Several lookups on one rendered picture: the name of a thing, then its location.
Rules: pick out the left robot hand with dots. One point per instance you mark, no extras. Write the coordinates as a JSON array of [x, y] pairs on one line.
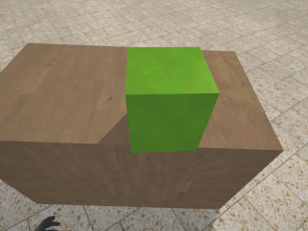
[[46, 223]]

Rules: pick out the carton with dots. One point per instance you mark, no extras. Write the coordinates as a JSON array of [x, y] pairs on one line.
[[170, 94]]

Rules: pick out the pedestal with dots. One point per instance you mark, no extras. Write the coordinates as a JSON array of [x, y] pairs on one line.
[[65, 138]]

